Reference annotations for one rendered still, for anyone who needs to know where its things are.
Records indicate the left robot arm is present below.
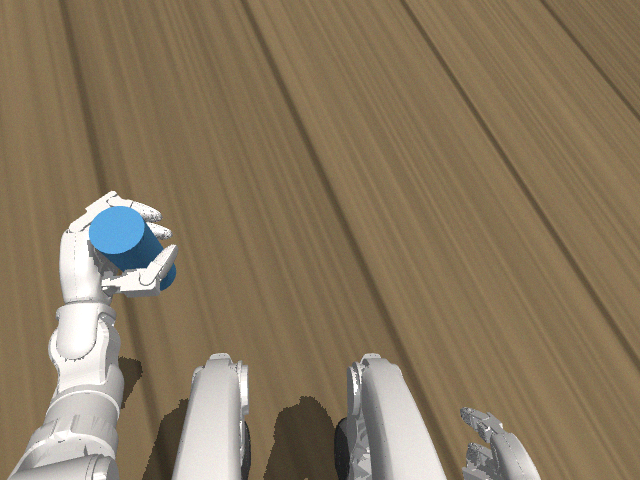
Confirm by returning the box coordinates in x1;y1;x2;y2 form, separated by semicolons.
7;300;124;480

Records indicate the right robot hand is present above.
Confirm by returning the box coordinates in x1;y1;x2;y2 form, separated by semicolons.
460;407;541;480

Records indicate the can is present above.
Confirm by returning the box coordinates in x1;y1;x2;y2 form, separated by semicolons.
89;206;176;291

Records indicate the right robot foot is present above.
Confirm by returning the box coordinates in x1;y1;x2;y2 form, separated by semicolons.
334;417;350;480

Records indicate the left robot hand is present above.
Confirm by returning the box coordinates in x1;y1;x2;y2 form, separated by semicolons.
59;191;178;306

